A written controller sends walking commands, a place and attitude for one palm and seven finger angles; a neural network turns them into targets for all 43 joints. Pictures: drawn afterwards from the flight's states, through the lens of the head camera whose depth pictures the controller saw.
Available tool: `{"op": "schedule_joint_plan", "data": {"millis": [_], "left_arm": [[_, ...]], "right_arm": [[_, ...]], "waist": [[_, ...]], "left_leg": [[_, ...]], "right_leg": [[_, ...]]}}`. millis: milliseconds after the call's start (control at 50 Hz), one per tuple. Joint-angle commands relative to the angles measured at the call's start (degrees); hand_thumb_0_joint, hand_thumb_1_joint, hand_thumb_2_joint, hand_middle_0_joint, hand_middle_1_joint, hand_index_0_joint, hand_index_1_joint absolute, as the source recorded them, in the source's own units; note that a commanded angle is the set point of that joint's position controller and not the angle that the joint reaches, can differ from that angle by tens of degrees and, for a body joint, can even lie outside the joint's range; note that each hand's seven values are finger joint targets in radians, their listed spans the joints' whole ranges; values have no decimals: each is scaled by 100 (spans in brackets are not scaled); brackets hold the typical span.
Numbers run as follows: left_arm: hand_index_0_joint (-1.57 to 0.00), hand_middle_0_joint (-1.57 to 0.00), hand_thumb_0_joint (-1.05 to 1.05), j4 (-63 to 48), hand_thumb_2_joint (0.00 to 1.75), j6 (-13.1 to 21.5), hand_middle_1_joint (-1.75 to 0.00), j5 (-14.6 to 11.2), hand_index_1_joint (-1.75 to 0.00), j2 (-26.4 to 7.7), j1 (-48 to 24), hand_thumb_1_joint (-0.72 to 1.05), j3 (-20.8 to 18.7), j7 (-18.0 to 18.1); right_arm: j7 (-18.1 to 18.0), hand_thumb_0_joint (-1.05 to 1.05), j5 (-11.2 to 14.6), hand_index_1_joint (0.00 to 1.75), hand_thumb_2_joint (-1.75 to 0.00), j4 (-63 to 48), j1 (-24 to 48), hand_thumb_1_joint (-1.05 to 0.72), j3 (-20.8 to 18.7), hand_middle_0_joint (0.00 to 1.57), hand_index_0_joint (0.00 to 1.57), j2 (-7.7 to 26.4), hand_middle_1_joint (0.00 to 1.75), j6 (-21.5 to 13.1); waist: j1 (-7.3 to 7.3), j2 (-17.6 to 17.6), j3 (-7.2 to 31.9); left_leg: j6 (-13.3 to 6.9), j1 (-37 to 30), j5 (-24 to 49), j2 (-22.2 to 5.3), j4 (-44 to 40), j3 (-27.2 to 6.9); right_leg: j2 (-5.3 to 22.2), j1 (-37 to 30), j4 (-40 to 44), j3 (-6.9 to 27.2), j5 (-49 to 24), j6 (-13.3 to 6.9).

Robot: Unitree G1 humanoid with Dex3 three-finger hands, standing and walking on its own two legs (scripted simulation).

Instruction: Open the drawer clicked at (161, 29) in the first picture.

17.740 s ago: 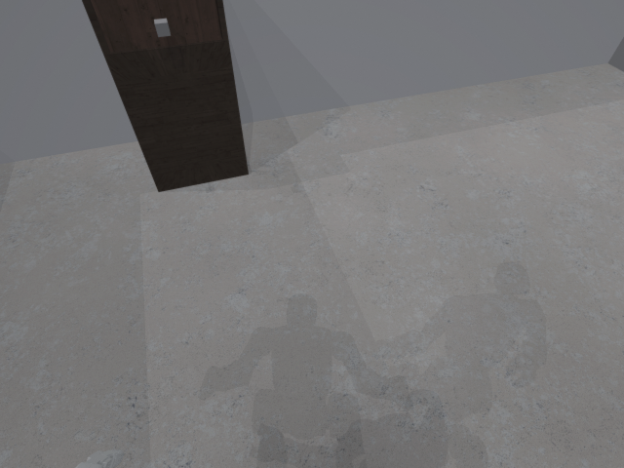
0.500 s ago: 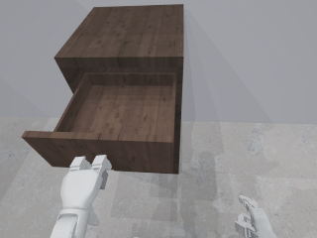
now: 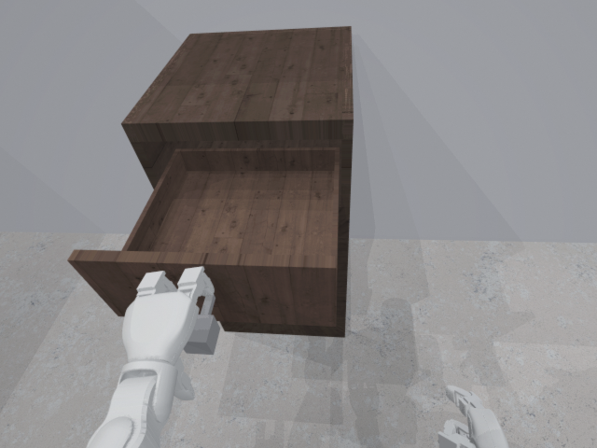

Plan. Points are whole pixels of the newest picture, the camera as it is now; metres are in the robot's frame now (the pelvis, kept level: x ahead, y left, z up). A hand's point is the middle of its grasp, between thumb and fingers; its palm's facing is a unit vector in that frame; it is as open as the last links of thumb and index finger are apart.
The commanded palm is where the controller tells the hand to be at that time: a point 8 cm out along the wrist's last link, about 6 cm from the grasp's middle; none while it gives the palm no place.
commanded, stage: lift the hand off the handle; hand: left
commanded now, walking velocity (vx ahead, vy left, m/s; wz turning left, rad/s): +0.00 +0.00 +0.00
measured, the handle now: (203, 320) +0.29 +0.18 +0.00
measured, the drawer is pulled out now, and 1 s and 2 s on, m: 0.29 0.29 0.29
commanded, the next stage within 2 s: draw the hand back to the body in 1.00 s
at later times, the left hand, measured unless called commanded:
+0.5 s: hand (166, 310) +0.26 +0.19 +0.09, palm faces +0.08 -0.14 -0.99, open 13.8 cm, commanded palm +0.23 +0.19 +0.15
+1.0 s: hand (140, 283) +0.25 +0.20 +0.16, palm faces +0.14 -0.14 -0.98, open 13.8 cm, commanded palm +0.22 +0.19 +0.21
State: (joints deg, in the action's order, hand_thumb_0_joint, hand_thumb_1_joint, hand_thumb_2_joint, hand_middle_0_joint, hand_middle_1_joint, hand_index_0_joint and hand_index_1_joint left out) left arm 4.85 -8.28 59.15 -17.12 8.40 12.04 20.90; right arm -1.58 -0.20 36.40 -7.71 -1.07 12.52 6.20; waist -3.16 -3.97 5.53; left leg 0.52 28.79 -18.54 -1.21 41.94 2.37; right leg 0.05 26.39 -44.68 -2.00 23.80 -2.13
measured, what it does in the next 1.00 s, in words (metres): stands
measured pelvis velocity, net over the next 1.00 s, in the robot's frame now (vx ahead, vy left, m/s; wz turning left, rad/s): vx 0.01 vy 0.00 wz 0.01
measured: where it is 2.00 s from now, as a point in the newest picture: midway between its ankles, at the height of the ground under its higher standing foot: outside the picture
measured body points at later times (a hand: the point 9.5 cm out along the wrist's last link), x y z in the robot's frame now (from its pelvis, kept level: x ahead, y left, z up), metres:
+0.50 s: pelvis +0.02 +0.00 +0.02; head +0.01 -0.04 +0.46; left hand +0.25 +0.20 +0.14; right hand +0.25 -0.18 -0.08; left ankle +0.03 +0.13 -0.71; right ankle -0.01 -0.09 -0.71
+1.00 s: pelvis +0.01 +0.00 +0.03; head +0.00 -0.05 +0.47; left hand +0.24 +0.20 +0.21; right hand +0.25 -0.19 -0.07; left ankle +0.03 +0.13 -0.71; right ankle -0.01 -0.09 -0.71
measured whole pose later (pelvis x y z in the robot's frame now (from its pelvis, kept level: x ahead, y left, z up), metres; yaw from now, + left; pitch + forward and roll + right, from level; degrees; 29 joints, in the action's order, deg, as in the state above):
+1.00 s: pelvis +0.01 +0.00 +0.03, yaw +1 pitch -1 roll +1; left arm -22.4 -10.2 50.9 -25.3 10.6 7.6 0.6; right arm 1.1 1.4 34.9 -3.1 1.3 14.6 7.7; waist -5.9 -6.8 1.7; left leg 0.3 13.1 -13.4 -0.4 27.9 1.8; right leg 0.3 10.3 -30.2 -2.6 18.5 -1.6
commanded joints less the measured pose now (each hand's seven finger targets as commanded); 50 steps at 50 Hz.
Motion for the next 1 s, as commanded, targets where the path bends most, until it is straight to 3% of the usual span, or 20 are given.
{"op": "schedule_joint_plan", "data": {"millis": [0, 40, 200, 340, 380, 460, 480, 560, 580, 620, 660, 720, 740, 760, 820, 840, 860, 900, 940, 980], "left_arm": [[-30, -30, 0, -1662, 30, 8, -120, -23, -120, -675, -1152, -50, -265, -84], [-30, -30, 0, -1771, 30, 63, -120, 9, -120, -841, -1094, -50, -433, -153], [-30, -30, 0, -2313, 30, 16, -120, 18, -120, -759, -740, -50, -367, -386], [-30, -30, 0, -2744, 30, -129, -120, -152, -120, -872, -799, -50, -361, -801], [-30, -30, 0, -2776, 30, -106, -120, -157, -120, -1130, -835, -50, -577, -886], [-30, -30, 0, -3109, 30, -91, -120, -233, -120, -1050, -841, -50, -490, -1079], [-30, -30, 0, -3068, 30, -84, -120, -290, -120, -1171, -812, -50, -595, -1118], [-30, -30, 0, -3371, 30, -76, -120, -341, -120, -1361, -741, -50, -809, -1244], [-30, -30, 0, -3289, 30, -64, -120, -409, -120, -1461, -543, -50, -958, -1269], [-30, -30, 0, -3443, 30, -85, -120, -465, -120, -1316, -597, -50, -799, -1362], [-30, -30, 0, -3593, 30, -119, -120, -499, -120, -1509, -669, -50, -969, -1438], [-30, -30, 0, -3601, 30, -121, -120, -556, -120, -1606, -845, -50, -1028, -1538], [-30, -30, 0, -3756, 30, -110, -120, -674, -120, -1684, -923, -50, -1118, -1571], [-30, -30, 0, -3783, 30, -83, -120, -610, -120, -1719, -889, -50, -1140, -1593], [-30, -30, 0, -3826, 30, -56, -120, -710, -120, -1736, -738, -50, -1181, -1685], [-30, -30, 0, -3970, 30, -58, -120, -817, -120, -1819, -865, -50, -1294, -1710], [-30, -30, 0, -4024, 30, -56, -120, -760, -120, -1636, -877, -50, -1068, -1746], [-30, -30, 0, -3725, 30, -94, -120, -768, -120, -1603, -744, -50, -1056, -1796], [-30, -30, 0, -3630, 30, -148, -120, -856, -120, -1715, -745, -50, -1229, -1833], [-30, -30, 0, -3615, 30, -166, -120, -743, -120, -1494, -778, -50, -943, -1878]], "right_arm": [[-2, 0, -2, 30, -90, -1117, 1023, -90, -105, 20, 20, 537, 30, -283], [-1, 0, -30, 30, -90, -1114, 1043, -90, -94, 20, 20, 529, 30, -266], [142, 0, -23, 30, -90, -1147, 1151, -90, -52, 20, 20, 466, 30, -271], [172, 0, 21, 30, -90, -1154, 1345, -90, 39, 20, 20, 470, 30, -192], [148, 0, 12, 30, -90, -1088, 1337, -90, 54, 20, 20, 457, 30, -181], [178, 0, 28, 30, -90, -1142, 1379, -90, 97, 20, 20, 438, 30, -199], [160, 0, 37, 30, -90, -1102, 1423, -90, 92, 20, 20, 439, 30, -177], [185, 0, 40, 30, -90, -1162, 1421, -90, 126, 20, 20, 449, 30, -182], [182, 0, 59, 30, -90, -1112, 1483, -90, 108, 20, 20, 452, 30, -160], [207, 0, 74, 30, -90, -1159, 1480, -90, 114, 20, 20, 478, 30, -140], [216, 0, 74, 30, -90, -1183, 1501, -90, 148, 20, 20, 489, 30, -142], [192, 0, 95, 30, -90, -1154, 1551, -90, 132, 20, 20, 528, 30, -106], [182, 0, 135, 30, -90, -1219, 1702, -90, 143, 20, 20, 534, 30, -143], [195, 0, 101, 30, -90, -1204, 1539, -90, 160, 20, 20, 507, 30, -160], [201, 0, 118, 30, -90, -1192, 1564, -90, 124, 20, 20, 546, 30, -138], [212, 0, 167, 30, -90, -1236, 1730, -90, 141, 20, 20, 564, 30, -170], [240, 0, 135, 30, -90, -1256, 1611, -90, 168, 20, 20, 510, 30, -178], [247, 0, 134, 30, -90, -1184, 1570, -90, 128, 20, 20, 544, 30, -154], [262, 0, 202, 30, -90, -1189, 1719, -90, 142, 20, 20, 585, 30, -153], [296, 0, 171, 30, -90, -1177, 1669, -90, 149, 20, 20, 545, 30, -118]], "waist": [[-59, 422, 991], [-92, 474, 906], [-209, 377, 894], [-176, 380, 654], [-193, 460, 620], [-226, 405, 770], [-220, 404, 589], [-313, 370, 939], [-298, 453, 707], [-264, 483, 645], [-291, 399, 779], [-251, 452, 536], [-243, 259, 579], [-299, 341, 791], [-289, 395, 656], [-252, 254, 621], [-291, 210, 720], [-265, 438, 440], [-250, 372, 325], [-253, 479, 266]], "left_leg": [[-270, -1138, 760, 311, -642, -57], [-265, -1230, 884, 302, -674, -73], [-237, -1542, 1408, 274, -814, -61], [-243, -1730, 1486, 244, -1046, -74], [-248, -1785, 1532, 251, -1092, -51], [-261, -1892, 1702, 259, -1131, -43], [-252, -1882, 1682, 258, -1198, -52], [-261, -1948, 1892, 275, -1239, -36], [-237, -1924, 1936, 266, -1293, -34], [-251, -1945, 1939, 273, -1319, -9], [-254, -1945, 1884, 271, -1349, -1], [-247, -1965, 1806, 264, -1458, -14], [-250, -2038, 1741, 246, -1430, -31], [-264, -2043, 1859, 269, -1442, -34], [-253, -2088, 1952, 270, -1503, -20], [-229, -2107, 1876, 227, -1496, -44], [-248, -2110, 1920, 259, -1529, -41], [-237, -2073, 1822, 238, -1591, -23], [-210, -2021, 1649, 196, -1627, -22], [-207, -1998, 1643, 210, -1713, -26]], "right_leg": [[-121, -231, 1120, 158, -1034, 44], [-132, -296, 1158, 143, -1142, 23], [-160, -597, 1188, 95, -1745, 19], [-155, -841, 1428, 92, -1823, 37], [-144, -928, 1502, 117, -1942, 57], [-92, -1109, 1544, 122, -2139, 74], [-102, -1145, 1617, 118, -2192, 75], [-40, -1485, 1604, 155, -2513, 87], [-68, -1505, 1672, 161, -2640, 87], [-41, -1471, 1724, 148, -2709, 134], [-4, -1603, 1744, 187, -2641, 128], [-20, -1530, 1862, 161, -2457, 145], [-19, -1555, 1886, 211, -2406, 117], [9, -1661, 1840, 178, -2449, 126], [4, -1677, 1901, 150, -2608, 154], [-10, -1674, 1918, 175, -2529, 120], [13, -1674, 1902, 134, -2418, 132], [-20, -1557, 2001, 109, -2246, 152], [-35, -1564, 2051, 152, -2091, 127], [-26, -1546, 2076, 97, -1947, 134]]}}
